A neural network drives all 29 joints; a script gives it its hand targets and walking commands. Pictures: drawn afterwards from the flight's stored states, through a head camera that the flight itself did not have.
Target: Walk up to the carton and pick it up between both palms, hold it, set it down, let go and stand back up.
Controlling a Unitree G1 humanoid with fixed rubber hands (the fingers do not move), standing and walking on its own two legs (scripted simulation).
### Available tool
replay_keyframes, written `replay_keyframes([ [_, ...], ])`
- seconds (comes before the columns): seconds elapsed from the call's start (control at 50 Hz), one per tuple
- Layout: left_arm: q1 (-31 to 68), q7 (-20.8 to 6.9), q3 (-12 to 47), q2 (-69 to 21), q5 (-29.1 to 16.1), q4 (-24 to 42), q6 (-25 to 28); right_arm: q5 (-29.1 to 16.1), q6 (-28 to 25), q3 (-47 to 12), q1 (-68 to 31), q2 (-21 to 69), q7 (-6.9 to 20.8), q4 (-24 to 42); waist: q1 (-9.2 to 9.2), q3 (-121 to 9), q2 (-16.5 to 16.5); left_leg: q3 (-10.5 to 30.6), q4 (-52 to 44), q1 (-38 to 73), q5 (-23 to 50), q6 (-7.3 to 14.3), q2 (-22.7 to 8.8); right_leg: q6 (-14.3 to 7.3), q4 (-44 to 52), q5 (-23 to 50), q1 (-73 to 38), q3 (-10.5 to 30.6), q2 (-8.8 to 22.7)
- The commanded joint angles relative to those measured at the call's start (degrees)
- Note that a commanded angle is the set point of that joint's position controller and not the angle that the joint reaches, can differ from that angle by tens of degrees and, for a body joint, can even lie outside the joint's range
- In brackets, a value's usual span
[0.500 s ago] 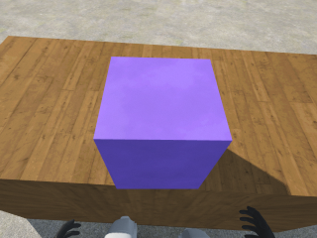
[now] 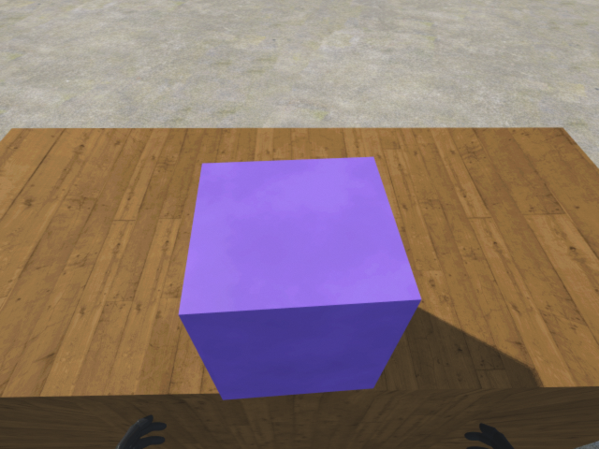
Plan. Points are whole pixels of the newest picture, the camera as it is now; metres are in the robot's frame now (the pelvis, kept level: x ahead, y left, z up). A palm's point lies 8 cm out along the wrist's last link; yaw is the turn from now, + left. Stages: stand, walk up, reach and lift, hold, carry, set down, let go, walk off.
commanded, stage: walk up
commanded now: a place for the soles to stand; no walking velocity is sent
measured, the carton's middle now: (294, 284) +0.31 +0.03 +0.07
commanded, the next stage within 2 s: none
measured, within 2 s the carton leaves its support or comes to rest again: neither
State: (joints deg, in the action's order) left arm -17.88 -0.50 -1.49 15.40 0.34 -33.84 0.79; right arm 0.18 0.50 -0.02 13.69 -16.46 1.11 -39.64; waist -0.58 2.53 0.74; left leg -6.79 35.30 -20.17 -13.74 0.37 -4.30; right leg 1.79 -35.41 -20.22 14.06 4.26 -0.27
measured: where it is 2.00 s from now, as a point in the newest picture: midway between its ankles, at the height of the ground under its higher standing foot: outside the picture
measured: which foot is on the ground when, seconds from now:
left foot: down 0.00-0.64, up 0.66-0.90, down 0.92-1.00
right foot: down 0.00-1.00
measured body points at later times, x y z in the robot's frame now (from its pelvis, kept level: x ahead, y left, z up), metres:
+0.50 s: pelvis +0.00 +0.01 -0.01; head +0.03 +0.01 +0.44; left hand +0.14 +0.27 -0.11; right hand +0.14 -0.27 -0.11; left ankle +0.06 +0.12 -0.73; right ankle -0.01 -0.14 -0.72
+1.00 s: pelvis -0.09 +0.01 -0.01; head -0.05 +0.02 +0.44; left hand +0.07 +0.26 -0.11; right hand +0.00 -0.26 -0.12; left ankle -0.10 +0.13 -0.73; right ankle -0.03 -0.11 -0.72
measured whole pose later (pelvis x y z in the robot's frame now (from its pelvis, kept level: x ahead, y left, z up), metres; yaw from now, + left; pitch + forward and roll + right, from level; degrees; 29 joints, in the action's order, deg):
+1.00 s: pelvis -0.09 +0.01 -0.01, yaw +0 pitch -2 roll +2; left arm -10.9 0.3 -2.3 15.7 1.6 -33.3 -2.7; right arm 0.8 0.9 2.4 17.4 -14.1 0.2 -38.6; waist -0.6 7.0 3.9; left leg 2.7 38.5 -14.4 -21.3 0.2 3.8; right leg 0.4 -43.7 -20.8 23.2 -0.7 3.5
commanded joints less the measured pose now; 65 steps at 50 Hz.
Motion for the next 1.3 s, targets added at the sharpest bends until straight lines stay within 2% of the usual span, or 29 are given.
replay_keyframes([
  [0.0,-0.7,0.4,-2.4,9.0,0.0,5.0,1.2,-0.1,-0.9,2.0,-1.1,-8.5,-0.1,5.6,-0.40,-2.9,-1.9,6.9,-8.0,7.2,0.5,3.5,-5.5,-3.4,7.1,7.4,6.2,5.1,3.8],
  [0.18,-1.4,0.5,-2.4,8.6,0.0,4.9,0.9,-0.1,-0.5,1.8,-2.7,-9.2,-0.2,5.8,-0.16,-4.6,-1.7,5.3,-6.6,9.0,3.6,3.7,-6.1,-3.4,5.7,9.9,5.9,5.9,3.3],
  [0.26,-1.3,0.5,-2.4,8.9,-0.1,4.7,0.8,0.0,-0.3,1.9,-3.0,-9.1,-0.2,6.0,-0.19,-3.9,1.3,4.8,-5.8,9.7,4.5,3.7,-5.9,-3.3,6.3,10.6,7.1,6.2,3.3],
  [0.3,-1.0,0.5,-2.4,8.9,-0.2,5.0,0.8,-0.1,-0.2,1.9,-3.7,-9.6,-0.1,5.9,0.11,-2.3,-0.8,4.1,-5.8,9.2,6.2,3.6,-5.8,-3.3,6.0,11.6,7.3,6.8,3.2],
  [0.34,-0.8,0.6,-2.5,9.3,-0.1,5.2,0.8,0.0,-0.2,1.8,-2.8,-9.1,-0.1,5.8,-0.25,-3.4,1.4,4.1,-4.8,9.8,8.5,3.7,-5.9,-3.3,5.8,13.3,6.3,7.1,3.3],
  [0.36,1.9,0.8,-3.9,12.6,0.0,6.1,0.4,-0.2,0.2,2.8,-5.1,-11.7,-0.4,6.5,-0.29,0.1,2.1,3.8,-1.9,9.2,19.8,4.1,-5.6,-3.7,2.0,23.7,9.4,7.0,3.0],
  [0.4,0.1,1.0,-3.9,12.1,0.1,6.0,0.2,-0.1,0.5,3.2,-3.3,-12.4,-0.4,6.4,-0.46,-5.5,0.8,3.4,0.3,12.7,29.6,6.3,-6.7,-3.9,-3.7,27.6,6.3,4.6,1.6],
  [0.44,-1.0,1.2,-3.5,10.1,0.0,6.0,-0.4,-0.3,1.1,4.1,-3.1,-13.8,-0.3,6.5,-0.98,-8.4,-6.4,4.6,-3.7,11.1,30.6,10.8,-11.4,-3.1,-13.4,20.5,3.8,0.2,-1.6],
  [0.5,-2.3,1.5,-3.7,8.0,0.5,5.7,-1.7,0.1,2.0,4.3,-6.0,-13.2,-0.4,7.7,-0.81,-5.6,-14.3,9.8,-10.8,1.0,27.8,17.8,-20.6,-1.6,-23.9,-11.6,2.2,-2.8,-2.0],
  [0.54,-3.6,1.4,-3.8,7.6,0.1,5.4,-1.8,0.5,2.5,4.3,-9.0,-13.8,-0.7,8.0,1.29,-3.4,-12.7,8.0,-9.1,-2.0,22.8,15.5,-19.5,-2.1,-17.3,-11.2,0.3,-0.9,1.1],
  [0.56,-5.8,1.2,-3.9,7.8,-0.4,4.9,-1.3,0.6,2.8,3.9,-11.5,-13.6,-0.7,8.5,3.53,-3.9,-11.5,4.8,-4.6,-1.5,18.6,11.3,-15.9,-2.7,-6.5,-3.3,-1.7,-0.4,2.2],
  [0.58,-6.0,0.8,-4.5,9.6,-0.3,4.4,-1.0,0.6,2.8,3.5,-11.0,-12.2,-0.6,9.0,3.86,-4.3,-5.8,3.3,1.4,-0.7,7.8,6.7,-11.1,-3.6,4.8,3.2,-1.3,2.1,2.4],
  [0.6,-2.6,0.9,-5.5,15.2,0.7,4.9,-0.7,0.0,3.0,2.8,-8.6,-8.7,-0.3,10.2,2.22,-3.6,8.3,-0.6,13.5,-3.1,-3.9,2.3,-2.4,-7.1,13.2,4.5,3.0,18.0,10.3],
  [0.62,1.0,1.2,-6.0,18.0,0.7,6.1,-0.8,-0.4,3.4,2.8,-7.0,-7.3,-0.7,10.5,1.83,-2.2,12.2,2.8,20.3,-4.4,-23.6,-0.2,3.5,-12.5,17.1,5.4,9.3,28.3,16.2],
  [0.64,2.2,1.5,-6.7,19.0,1.0,6.0,-1.0,0.1,4.0,3.8,-7.8,-8.8,-1.4,9.7,2.65,-2.0,11.6,8.7,28.7,-2.7,-25.6,0.0,3.8,-17.1,19.8,-0.6,14.8,29.7,19.4],
  [0.66,4.0,1.8,-6.2,17.4,1.3,6.1,-0.8,0.2,4.1,4.2,-7.6,-10.0,-1.7,9.2,2.37,-0.9,11.3,11.9,32.0,-4.5,-23.9,0.0,4.3,-18.3,19.4,1.8,13.9,29.0,19.4],
  [0.68,5.8,2.0,-5.4,14.8,1.9,6.1,-0.8,-0.1,3.7,4.3,-5.8,-9.8,-2.0,8.0,1.38,0.3,10.9,13.9,32.7,-7.1,-21.6,-0.2,4.9,-17.3,16.4,8.7,10.4,23.7,16.6],
  [0.74,6.1,2.1,-4.5,10.9,2.7,6.9,-1.1,0.7,2.1,4.4,-0.1,-9.5,-2.6,5.2,0.93,-2.9,9.7,14.7,32.5,-10.8,-19.6,-2.1,6.5,-16.5,10.1,20.8,-0.8,15.1,15.2],
  [0.78,5.3,1.8,-4.0,9.2,2.6,6.5,-1.4,0.6,1.5,4.5,-0.8,-9.0,-2.3,6.1,2.54,-4.9,9.1,14.0,24.7,-10.2,-19.8,-3.4,5.6,-15.8,9.9,14.4,-4.7,13.6,15.3],
  [0.82,4.5,1.6,-3.9,9.0,2.6,5.8,-1.8,-0.2,0.7,4.1,-0.8,-6.5,-1.9,6.9,3.59,-6.8,11.8,11.5,9.5,-6.6,-21.3,-3.8,4.7,-14.1,8.4,9.6,-8.6,11.4,14.0],
  [0.88,5.7,1.1,-3.7,10.3,1.8,4.9,-2.8,0.1,-0.4,4.9,6.1,-5.5,-1.2,5.7,-0.09,-6.7,11.1,7.3,-10.5,8.3,-5.9,-1.4,6.0,-9.9,4.8,5.4,-1.3,6.5,13.0],
  [0.9,4.1,0.8,-3.0,9.0,1.2,4.9,-2.9,0.8,-0.9,5.4,7.7,-6.9,-1.2,5.5,-0.34,-7.2,6.5,12.4,-12.7,13.4,-1.9,0.6,4.5,-6.5,0.9,4.0,4.6,3.0,11.5],
  [0.92,2.3,0.5,-1.9,5.8,0.5,5.9,-2.6,1.6,-1.2,6.3,7.2,-10.5,-1.2,5.9,-0.09,-6.8,-4.7,28.4,-14.9,15.3,-8.4,5.0,-3.7,-2.4,-6.0,-1.9,13.3,-2.3,7.4],
  [0.94,6.6,0.8,-2.0,6.2,0.6,6.4,-2.9,0.6,-1.1,7.4,4.1,-14.3,-1.1,6.6,-0.30,-2.1,-11.7,39.8,-17.5,2.0,-17.3,11.0,-11.3,-0.6,-9.5,-9.3,12.3,-4.6,2.0],
  [0.96,7.2,0.6,-2.3,7.1,1.2,5.7,-3.0,0.8,-1.4,7.0,1.3,-12.9,-1.0,7.1,0.76,0.5,-11.8,39.3,-18.9,-4.7,-22.6,12.6,-11.6,-1.5,-11.8,-7.4,7.0,-1.1,4.0],
  [1.02,8.0,-0.1,-2.1,7.3,0.6,4.0,-0.6,0.8,-2.4,4.7,0.7,-8.0,-1.1,8.9,1.87,1.2,-7.7,24.6,-12.4,-1.7,-0.2,5.1,-3.5,-2.4,3.8,6.1,1.7,-2.8,3.5],
  [1.06,7.0,0.1,-2.0,7.9,1.8,3.3,0.7,0.0,-2.6,4.4,3.1,-7.2,-0.4,8.8,1.11,-2.5,-8.0,20.0,-8.6,-3.5,4.4,2.2,-0.7,-3.8,5.5,14.6,-5.4,-0.1,5.2],
  [1.12,7.0,-0.1,-2.1,7.7,1.2,2.0,0.0,-0.3,-1.9,4.7,5.7,-6.2,-0.4,8.9,0.96,-1.1,-5.2,21.5,-11.1,-4.3,-8.5,2.4,0.3,-4.4,5.8,3.1,-3.5,0.1,5.6],
  [1.28,6.5,0.1,-1.8,8.9,0.8,0.8,0.0,0.6,-2.0,4.7,7.6,-5.9,-0.7,10.7,0.18,1.0,0.3,19.8,-7.3,-2.5,-7.0,1.9,3.5,-5.2,11.5,-4.7,1.6,1.1,8.3],
])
